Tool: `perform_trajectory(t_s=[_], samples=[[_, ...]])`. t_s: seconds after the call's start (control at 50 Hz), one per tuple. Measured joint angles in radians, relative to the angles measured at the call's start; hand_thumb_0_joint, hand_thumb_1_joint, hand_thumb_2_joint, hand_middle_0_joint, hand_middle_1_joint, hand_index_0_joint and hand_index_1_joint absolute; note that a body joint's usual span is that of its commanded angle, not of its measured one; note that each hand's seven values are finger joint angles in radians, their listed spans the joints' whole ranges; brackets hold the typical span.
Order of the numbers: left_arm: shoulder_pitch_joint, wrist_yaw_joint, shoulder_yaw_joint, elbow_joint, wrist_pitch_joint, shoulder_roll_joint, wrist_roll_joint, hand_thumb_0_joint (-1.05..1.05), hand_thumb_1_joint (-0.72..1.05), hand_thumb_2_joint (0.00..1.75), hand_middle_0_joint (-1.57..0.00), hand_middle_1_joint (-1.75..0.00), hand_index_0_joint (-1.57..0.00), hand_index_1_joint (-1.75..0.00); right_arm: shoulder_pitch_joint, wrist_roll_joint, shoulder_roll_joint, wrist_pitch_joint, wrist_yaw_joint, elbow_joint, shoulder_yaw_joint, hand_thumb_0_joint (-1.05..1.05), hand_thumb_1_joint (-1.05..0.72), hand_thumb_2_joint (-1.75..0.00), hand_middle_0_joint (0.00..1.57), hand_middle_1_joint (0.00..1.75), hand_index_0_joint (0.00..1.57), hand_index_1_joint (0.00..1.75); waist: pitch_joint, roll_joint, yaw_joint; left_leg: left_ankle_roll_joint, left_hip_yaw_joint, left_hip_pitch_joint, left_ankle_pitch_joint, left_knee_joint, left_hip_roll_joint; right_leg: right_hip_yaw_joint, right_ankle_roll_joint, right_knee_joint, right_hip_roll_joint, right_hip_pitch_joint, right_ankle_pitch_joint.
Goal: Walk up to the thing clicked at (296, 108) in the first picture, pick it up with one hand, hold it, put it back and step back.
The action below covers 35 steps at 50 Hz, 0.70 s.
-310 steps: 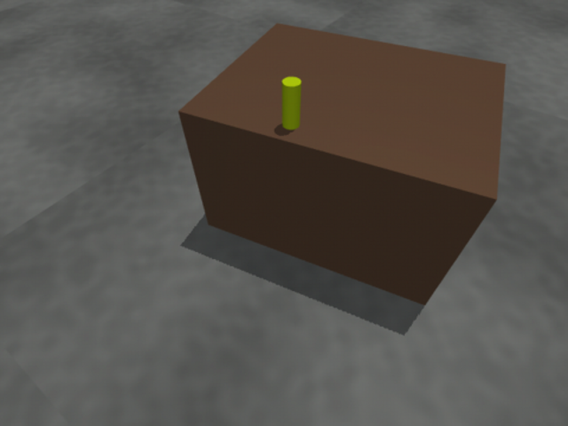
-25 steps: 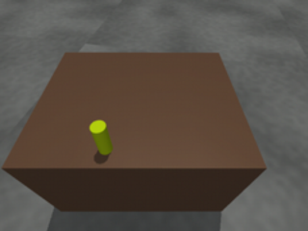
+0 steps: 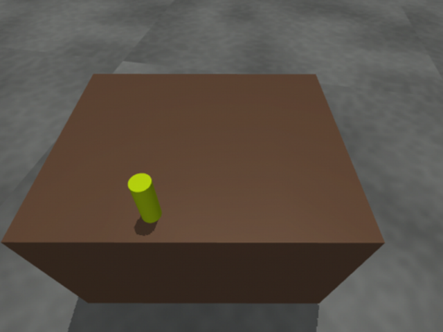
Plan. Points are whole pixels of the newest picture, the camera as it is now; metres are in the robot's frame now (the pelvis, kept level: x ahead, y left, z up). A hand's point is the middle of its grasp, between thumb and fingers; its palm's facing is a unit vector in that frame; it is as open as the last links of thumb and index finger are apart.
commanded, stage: stand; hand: left
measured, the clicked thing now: (146, 199) +0.44 +0.20 -0.11
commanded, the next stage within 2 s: go down in 0.16 s
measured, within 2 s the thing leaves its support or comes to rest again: neither
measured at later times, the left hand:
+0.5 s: hand out of the picture +0.16 +0.25 -0.15, palm faces +0.03 -0.94 -0.33, open 10.8 cm
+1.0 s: hand (92, 326) +0.16 +0.27 -0.14, palm faces +0.06 -0.94 -0.34, open 17.2 cm
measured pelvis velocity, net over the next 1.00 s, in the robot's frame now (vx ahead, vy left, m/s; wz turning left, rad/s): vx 0.01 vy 0.01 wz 0.01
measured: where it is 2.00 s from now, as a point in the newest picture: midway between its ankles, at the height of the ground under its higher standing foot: outside the picture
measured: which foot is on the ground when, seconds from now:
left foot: down 0.00-1.00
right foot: down 0.00-1.00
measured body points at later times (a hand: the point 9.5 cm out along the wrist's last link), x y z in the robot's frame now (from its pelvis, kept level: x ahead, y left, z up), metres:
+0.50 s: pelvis -0.02 +0.00 -0.01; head +0.04 -0.01 +0.43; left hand +0.15 +0.29 -0.13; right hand +0.16 -0.29 -0.12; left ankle +0.01 +0.15 -0.75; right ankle -0.02 -0.14 -0.75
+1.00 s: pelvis +0.01 +0.01 -0.03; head +0.06 +0.00 +0.41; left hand +0.16 +0.31 -0.12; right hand +0.17 -0.28 -0.12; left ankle +0.01 +0.15 -0.75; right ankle -0.02 -0.14 -0.75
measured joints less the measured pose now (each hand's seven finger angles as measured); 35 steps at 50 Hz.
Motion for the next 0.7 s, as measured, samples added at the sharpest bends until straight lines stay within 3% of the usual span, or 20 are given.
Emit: perform_trajectory(t_s=[0.28, 0.34, 0.42, 0.5, 0.62, 0.7], samples=[[-0.002, 0.002, 0.001, -0.001, -0.001, 0.000, -0.001, 0.01, 0.90, 0.89, -0.21, -0.29, -0.20, -0.30, -0.002, 0.001, 0.001, 0.001, -0.001, -0.005, 0.001, 0.01, -0.90, -0.89, 0.20, 0.30, 0.20, 0.30, 0.000, -0.001, 0.000, -0.001, 0.000, 0.004, -0.006, 0.002, 0.002, -0.001, -0.001, -0.002, 0.002, 0.006, -0.004], [-0.005, 0.017, 0.014, -0.097, -0.001, -0.020, -0.043, 0.01, 0.86, 0.85, -0.17, -0.25, -0.17, -0.26, 0.002, 0.056, 0.008, -0.039, -0.024, -0.108, -0.008, 0.01, -0.86, -0.85, 0.17, 0.26, 0.17, 0.26, 0.011, 0.007, -0.009, 0.001, -0.007, -0.060, -0.028, 0.066, 0.001, -0.004, -0.001, 0.058, 0.000, -0.054, -0.025], [-0.096, 0.019, 0.044, -0.144, 0.030, -0.039, -0.046, 0.01, 0.72, 0.70, -0.11, -0.16, -0.10, -0.17, -0.070, 0.079, 0.029, -0.082, -0.046, -0.181, -0.050, 0.01, -0.71, -0.70, 0.12, 0.18, 0.12, 0.17, 0.031, 0.023, -0.012, 0.002, -0.009, -0.159, -0.051, 0.152, 0.004, 0.000, 0.000, 0.140, 0.003, -0.151, -0.045], [-0.156, 0.000, 0.087, -0.183, 0.087, -0.039, -0.011, 0.01, 0.54, 0.51, -0.07, -0.10, -0.06, -0.11, -0.086, 0.062, 0.049, -0.098, -0.039, -0.264, -0.096, 0.01, -0.49, -0.50, 0.08, 0.12, 0.09, 0.11, -0.006, 0.029, -0.010, 0.004, -0.017, -0.254, -0.070, 0.217, 0.003, -0.003, 0.000, 0.207, 0.002, -0.244, -0.068], [-0.082, -0.034, 0.107, -0.319, 0.225, -0.021, -0.002, 0.01, 0.23, 0.27, -0.06, -0.06, -0.06, -0.07, 0.001, 0.068, 0.057, -0.067, -0.021, -0.379, -0.107, 0.01, -0.15, -0.28, 0.06, 0.08, 0.07, 0.07, -0.074, 0.023, -0.012, 0.005, -0.018, -0.285, -0.090, 0.239, -0.003, -0.004, 0.001, 0.237, -0.005, -0.278, -0.094], [-0.039, -0.055, 0.119, -0.384, 0.274, -0.012, 0.002, 0.00, 0.01, 0.18, -0.07, -0.05, -0.06, -0.06, 0.044, 0.064, 0.064, -0.051, -0.012, -0.406, -0.117, 0.01, 0.05, -0.20, 0.06, 0.06, 0.06, 0.06, -0.089, 0.021, -0.011, 0.006, -0.020, -0.323, -0.120, 0.290, -0.004, -0.004, 0.003, 0.287, -0.007, -0.314, -0.124]])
